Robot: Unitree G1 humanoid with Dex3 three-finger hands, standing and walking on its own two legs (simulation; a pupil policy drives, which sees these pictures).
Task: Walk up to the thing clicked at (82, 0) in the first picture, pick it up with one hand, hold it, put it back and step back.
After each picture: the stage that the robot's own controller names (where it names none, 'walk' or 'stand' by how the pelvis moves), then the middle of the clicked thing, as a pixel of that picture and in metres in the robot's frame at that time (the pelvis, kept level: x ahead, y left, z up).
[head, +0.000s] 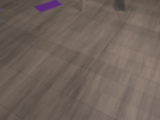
stand; (83, 3) +2.33 -0.03 -0.65
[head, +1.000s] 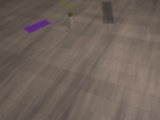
walk; (71, 20) +2.20 +0.26 -0.62
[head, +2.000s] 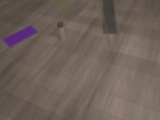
walk; (61, 31) +1.56 +0.33 -0.64
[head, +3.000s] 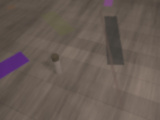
walk; (57, 64) +1.03 +0.32 -0.65
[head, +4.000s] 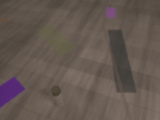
walk; (58, 97) +0.67 +0.25 -0.65
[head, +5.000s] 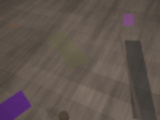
stand; out of the picture +0.45 +0.20 -0.65
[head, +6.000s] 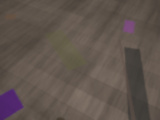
stand; out of the picture +0.40 +0.13 -0.64
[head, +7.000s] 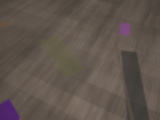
stand; out of the picture +0.34 +0.15 -0.65
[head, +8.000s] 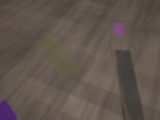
stand; out of the picture +0.37 +0.16 -0.66
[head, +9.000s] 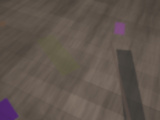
stand; out of the picture +0.36 +0.15 -0.66
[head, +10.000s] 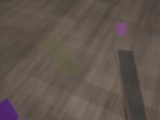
stand; out of the picture +0.35 +0.15 -0.66
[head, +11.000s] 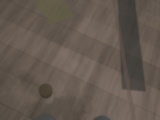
go down; (47, 95) +0.40 +0.15 -0.48
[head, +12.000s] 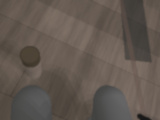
go down; (32, 65) +0.44 +0.19 -0.25
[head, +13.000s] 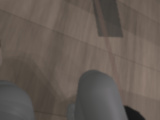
close in; out of the picture +0.42 +0.22 -0.18
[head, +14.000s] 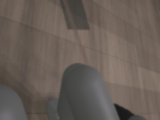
close; out of the picture +0.42 +0.24 -0.16
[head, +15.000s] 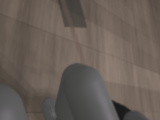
lift; out of the picture +0.42 +0.24 -0.16
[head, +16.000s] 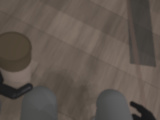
lift; (16, 71) +0.33 +0.21 +0.00
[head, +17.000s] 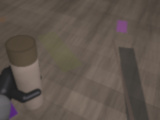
hold; (28, 77) +0.33 +0.16 +0.11
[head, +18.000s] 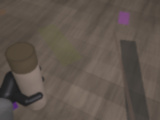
hold; (30, 81) +0.33 +0.16 +0.08
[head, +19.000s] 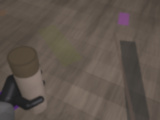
crouch; (31, 84) +0.32 +0.16 +0.07
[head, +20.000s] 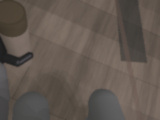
crouch; (17, 41) +0.45 +0.18 -0.02
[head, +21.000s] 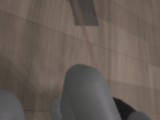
lower; out of the picture +0.45 +0.28 -0.14
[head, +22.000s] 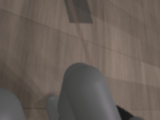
lower; out of the picture +0.44 +0.27 -0.16
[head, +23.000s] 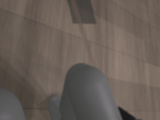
lower; out of the picture +0.45 +0.28 -0.15
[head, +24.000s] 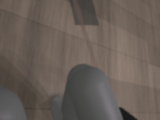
lower; out of the picture +0.44 +0.27 -0.14
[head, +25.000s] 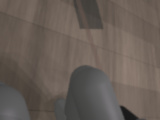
loosen; out of the picture +0.43 +0.24 -0.13
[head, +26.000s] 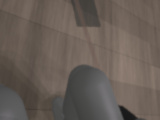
withdraw; out of the picture +0.43 +0.24 -0.17
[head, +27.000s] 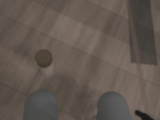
walk; (46, 65) +0.46 +0.17 -0.33
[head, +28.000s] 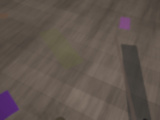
stand; out of the picture +0.39 +0.12 -0.59
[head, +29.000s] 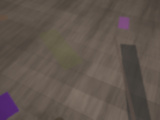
stand; out of the picture +0.39 +0.13 -0.60
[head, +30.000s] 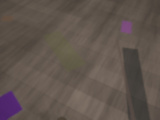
stand; out of the picture +0.40 +0.12 -0.63
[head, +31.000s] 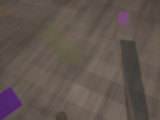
walk; out of the picture +0.41 +0.12 -0.65
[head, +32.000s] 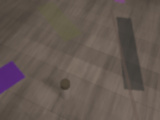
walk; (65, 90) +0.58 +0.09 -0.63
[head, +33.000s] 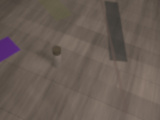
walk; (57, 57) +0.86 +0.18 -0.63
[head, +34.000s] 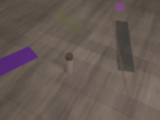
stand; (69, 63) +1.02 +0.12 -0.65
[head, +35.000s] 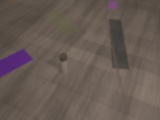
stand; (63, 64) +1.03 +0.16 -0.66
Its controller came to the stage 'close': yes
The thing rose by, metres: 0.72
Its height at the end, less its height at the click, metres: +0.00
